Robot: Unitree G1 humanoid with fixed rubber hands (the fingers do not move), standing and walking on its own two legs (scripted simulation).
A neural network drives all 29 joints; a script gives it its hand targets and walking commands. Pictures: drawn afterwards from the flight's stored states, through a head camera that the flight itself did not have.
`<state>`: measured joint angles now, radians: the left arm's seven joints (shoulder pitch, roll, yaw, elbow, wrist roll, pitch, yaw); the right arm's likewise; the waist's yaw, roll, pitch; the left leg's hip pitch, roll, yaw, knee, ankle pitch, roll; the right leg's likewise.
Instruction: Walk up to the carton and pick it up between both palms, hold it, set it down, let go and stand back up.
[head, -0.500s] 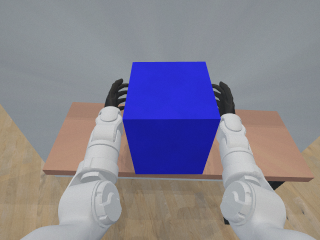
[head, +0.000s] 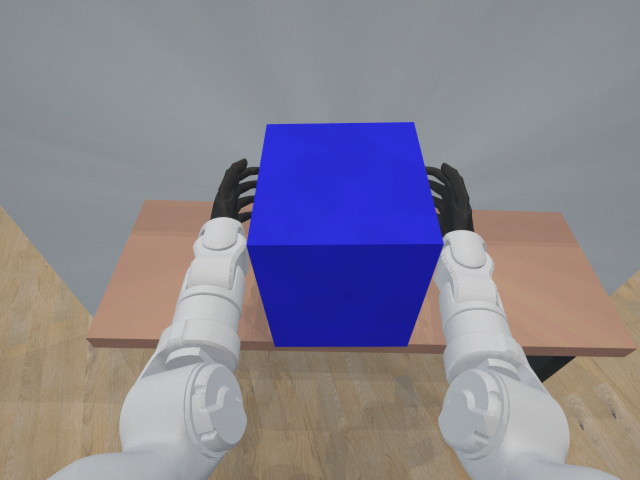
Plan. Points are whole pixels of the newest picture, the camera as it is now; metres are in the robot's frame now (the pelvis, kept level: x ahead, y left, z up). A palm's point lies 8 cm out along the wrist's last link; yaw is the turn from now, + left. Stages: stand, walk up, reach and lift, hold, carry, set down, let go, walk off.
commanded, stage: set down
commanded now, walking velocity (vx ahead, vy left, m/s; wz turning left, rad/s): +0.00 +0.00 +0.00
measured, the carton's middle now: (340, 241) +0.43 -0.03 +0.05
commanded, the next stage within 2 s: none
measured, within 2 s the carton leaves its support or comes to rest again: rests again in 0.20 s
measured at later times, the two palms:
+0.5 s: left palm (235, 220) +0.42 +0.12 +0.10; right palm (458, 232) +0.41 -0.18 +0.10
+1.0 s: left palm (238, 220) +0.42 +0.11 +0.10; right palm (460, 237) +0.40 -0.18 +0.09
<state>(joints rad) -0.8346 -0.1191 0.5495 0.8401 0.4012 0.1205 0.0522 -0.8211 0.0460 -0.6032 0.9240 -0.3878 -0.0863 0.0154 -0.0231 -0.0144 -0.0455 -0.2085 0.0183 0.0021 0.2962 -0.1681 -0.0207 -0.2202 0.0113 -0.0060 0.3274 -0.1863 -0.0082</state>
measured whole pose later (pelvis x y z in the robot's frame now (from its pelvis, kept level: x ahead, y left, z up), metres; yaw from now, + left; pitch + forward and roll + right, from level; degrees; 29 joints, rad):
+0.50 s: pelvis +0.01 +0.00 +0.00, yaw -1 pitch +4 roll +0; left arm -0.81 -0.18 0.58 0.75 0.45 0.11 0.04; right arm -0.78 0.06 -0.63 0.85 -0.41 -0.09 0.06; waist -0.02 -0.02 -0.02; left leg -0.19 0.02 0.02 0.29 -0.18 -0.02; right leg -0.21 0.01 0.01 0.32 -0.19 0.00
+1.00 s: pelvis +0.00 +0.00 +0.00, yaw -2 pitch +4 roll +0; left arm -0.80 -0.19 0.60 0.71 0.47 0.08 0.02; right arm -0.77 0.08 -0.62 0.79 -0.43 -0.09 0.07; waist -0.02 -0.01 0.01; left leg -0.19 0.02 0.03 0.27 -0.17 -0.01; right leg -0.22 0.01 0.02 0.32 -0.18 0.00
